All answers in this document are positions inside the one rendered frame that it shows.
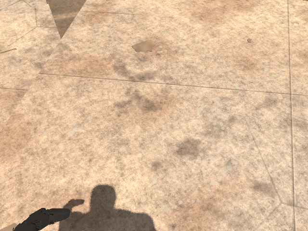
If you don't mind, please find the robot left hand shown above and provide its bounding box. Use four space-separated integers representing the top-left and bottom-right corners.
13 208 70 231

